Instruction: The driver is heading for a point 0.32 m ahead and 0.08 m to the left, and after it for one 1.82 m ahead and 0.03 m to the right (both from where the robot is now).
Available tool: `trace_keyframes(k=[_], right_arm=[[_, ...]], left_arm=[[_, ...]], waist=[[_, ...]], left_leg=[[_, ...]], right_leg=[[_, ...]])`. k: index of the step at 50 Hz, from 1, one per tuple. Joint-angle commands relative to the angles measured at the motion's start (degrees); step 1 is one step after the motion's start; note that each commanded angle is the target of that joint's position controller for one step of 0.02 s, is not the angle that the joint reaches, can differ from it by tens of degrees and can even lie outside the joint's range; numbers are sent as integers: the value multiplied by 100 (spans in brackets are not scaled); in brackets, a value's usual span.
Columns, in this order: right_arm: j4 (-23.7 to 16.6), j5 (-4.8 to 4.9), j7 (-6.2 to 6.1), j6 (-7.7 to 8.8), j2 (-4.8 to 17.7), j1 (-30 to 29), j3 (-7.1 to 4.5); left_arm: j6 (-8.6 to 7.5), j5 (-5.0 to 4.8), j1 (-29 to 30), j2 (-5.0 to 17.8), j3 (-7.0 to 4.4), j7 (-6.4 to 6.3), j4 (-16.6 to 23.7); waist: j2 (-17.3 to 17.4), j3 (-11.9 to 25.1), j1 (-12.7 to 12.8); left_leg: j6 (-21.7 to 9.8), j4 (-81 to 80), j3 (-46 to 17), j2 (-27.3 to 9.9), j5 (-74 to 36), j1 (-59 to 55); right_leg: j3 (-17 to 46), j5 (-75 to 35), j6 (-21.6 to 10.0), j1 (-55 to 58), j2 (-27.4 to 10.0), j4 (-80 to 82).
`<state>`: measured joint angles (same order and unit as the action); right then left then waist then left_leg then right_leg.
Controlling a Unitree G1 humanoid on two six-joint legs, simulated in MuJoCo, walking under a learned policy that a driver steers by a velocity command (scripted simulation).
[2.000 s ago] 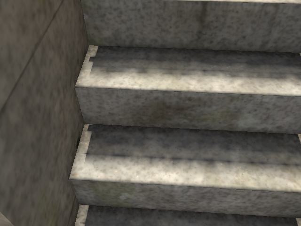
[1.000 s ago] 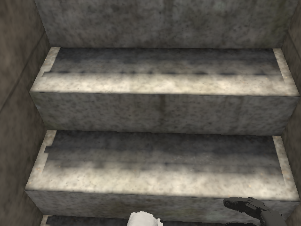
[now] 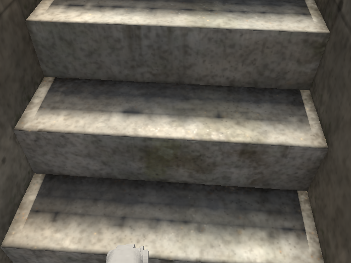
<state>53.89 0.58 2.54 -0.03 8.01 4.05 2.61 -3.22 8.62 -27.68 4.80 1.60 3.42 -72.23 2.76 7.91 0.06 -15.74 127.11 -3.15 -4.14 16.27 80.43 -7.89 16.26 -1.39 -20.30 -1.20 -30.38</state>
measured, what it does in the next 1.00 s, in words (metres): climbs: left foot 0.19 m higher, then right foot 0.19 m higher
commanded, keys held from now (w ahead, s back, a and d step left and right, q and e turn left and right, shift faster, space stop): w+q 0.38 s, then w+e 0.62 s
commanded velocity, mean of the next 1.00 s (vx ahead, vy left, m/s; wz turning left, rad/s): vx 0.50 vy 0.00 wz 0.07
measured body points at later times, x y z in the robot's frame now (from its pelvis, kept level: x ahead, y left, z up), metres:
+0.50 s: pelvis +0.25 +0.09 +0.17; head +0.24 +0.10 +0.62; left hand +0.32 +0.34 +0.04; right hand +0.15 -0.12 +0.02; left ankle +0.23 +0.17 -0.53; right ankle +0.31 -0.05 -0.18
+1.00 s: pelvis +0.48 +0.12 +0.37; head +0.46 +0.11 +0.82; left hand +0.37 +0.31 +0.21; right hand +0.67 -0.09 +0.26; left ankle +0.53 +0.27 -0.11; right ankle +0.46 +0.01 -0.34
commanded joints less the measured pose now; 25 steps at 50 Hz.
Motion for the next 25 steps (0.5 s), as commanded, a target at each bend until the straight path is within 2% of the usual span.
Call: trace_keyframes(k=[1,2,3,4,5,6,7,8,9,10,11,12,13,14,15,16,17,18,19,20,21,22,23,24,25], right_arm=[[-859,71,-13,41,57,-1209,207],[-1124,134,-32,-41,194,-1616,187],[-1203,141,-32,-131,203,-1698,175],[-1376,39,83,-272,203,-2052,209],[-1419,-24,206,-432,84,-1919,282],[-1393,-77,346,-449,64,-2005,272],[-1497,-153,425,-389,165,-2087,239],[-1303,-132,468,-306,-6,-1713,325],[-1175,-191,531,-211,-38,-1378,350],[-1157,-125,527,-100,-45,-1340,365],[-982,-67,431,18,91,-869,307],[-771,-177,249,-21,362,-317,131],[-439,-73,121,-126,963,438,10],[66,-264,2,-235,1677,1851,-310],[426,-179,7,-93,2072,2691,-610],[618,-139,33,83,1855,2697,-611],[781,-144,52,222,1346,2522,-539],[861,-196,138,289,660,1999,-383],[798,-207,194,281,249,1584,-252],[930,-468,284,288,86,1510,-149],[1004,-452,293,334,-91,1403,-95],[1004,-418,303,410,-120,1155,-83],[1170,-484,285,407,-59,1490,-80],[1199,-577,269,439,-75,1538,-60],[1272,-734,243,427,-78,1640,-22]], left_arm=[[-235,255,239,450,58,71,192],[-271,275,-14,503,50,99,151],[-274,295,-325,502,56,78,147],[-205,225,92,853,-11,152,464],[-125,66,478,1086,-47,231,680],[-152,-147,504,1189,-79,234,847],[-259,-350,262,1203,-51,255,804],[-295,-436,174,1498,-126,228,721],[-307,-573,144,1670,-205,230,797],[-306,-526,-120,1757,-242,294,769],[-302,-447,-157,1717,-302,290,793],[-320,-372,-550,1333,-273,303,731],[-304,-283,-1190,879,-170,429,934],[-156,-263,-737,840,-227,573,1062],[-46,-371,-260,808,-283,678,1175],[-18,-444,60,867,-382,616,1247],[-114,-466,592,686,-359,460,1502],[-147,-502,970,598,-301,318,1644],[-175,-540,1213,570,-246,175,1740],[-69,-617,1397,645,-239,65,1920],[22,-621,1374,663,-233,37,1908],[140,-652,1303,719,-245,79,1919],[166,-726,1537,658,-156,198,2005],[203,-763,1652,473,-76,223,2099],[213,-757,1868,367,28,248,2243]], waist=[[122,-530,-234],[-250,-456,-153],[-614,-493,-100],[-658,-581,-143],[-776,-523,-353],[-826,-386,-271],[-965,-255,-288],[-1174,-88,-388],[-1469,147,-504],[-1674,473,-400],[-1716,779,-445],[-1283,1148,-580],[69,2046,-527],[1005,1762,-1043],[1475,1368,-1231],[1648,1026,-1108],[1747,205,-853],[814,-206,-546],[181,-180,-286],[-255,-198,-126],[-443,-346,105],[-349,-557,413],[24,-485,399],[63,-701,592],[143,-875,653]], left_leg=[[-466,-463,-108,-506,135,1658],[-417,-1039,119,-622,-115,1239],[-360,-1062,294,-678,-311,1142],[-213,-1554,476,-690,-263,-52],[-301,-1883,684,-571,-155,-1468],[-105,-2360,1057,-457,180,-2213],[-2,-2767,1211,-171,706,-2510],[79,-3495,1152,-53,1309,-2107],[191,-4387,1561,313,1979,-1858],[259,-5309,1636,576,2042,-2204],[237,-6111,1322,714,1534,-2934],[-66,-6282,433,694,-513,-4441],[-506,-7383,-1560,271,-573,-6551],[-596,-9079,-3223,-115,18,-7620],[-492,-10031,-4180,-496,864,-7967],[-309,-10178,-4440,-534,1785,-7535],[-338,-10103,-4358,-452,1971,-6848],[-274,-9973,-4194,-379,1986,-6405],[-130,-9918,-3989,-384,1779,-6290],[-137,-10107,-3784,-534,1333,-6290],[-11,-10106,-3274,-592,900,-6151],[168,-10173,-2474,-503,225,-5706],[142,-10261,-2073,-545,47,-5782],[369,-10372,-1334,-383,42,-5621],[426,-10504,-1020,-297,65,-5355]], right_leg=[[1099,1201,-912,827,-1662,2091],[803,1204,-825,405,-1540,2302],[608,1259,-841,294,-1502,2575],[247,1151,-807,-649,-1610,3228],[-21,746,-845,-1512,-1542,3620],[-238,-164,-1018,-1525,-1575,3726],[-435,-2273,-1096,-872,-1486,3354],[-620,-3760,-1055,613,-1599,2750],[-485,-5411,-1227,2051,-1766,2330],[-474,-7433,-1302,2972,-1800,1803],[-442,-8332,-1133,3493,-1781,1122],[-316,-7964,-1067,2113,-1485,85],[211,-5884,-903,159,-860,-1259],[783,-2312,-655,-1538,-246,-2651],[1624,-2130,-480,-2961,196,-5768],[2337,-2217,-505,-3739,407,-7667],[2424,-2187,-617,-4463,507,-9146],[2490,-2301,-801,-5045,422,-9501],[2447,-2196,-874,-5367,268,-9732],[2386,-2231,-955,-5836,167,-10118],[2241,-2104,-1035,-6190,76,-10230],[2054,-1863,-1130,-6151,-27,-10165],[1848,-1110,-1347,-6503,101,-11291],[1692,-1045,-1545,-6815,77,-11439],[1606,-1000,-1731,-6952,58,-11635]])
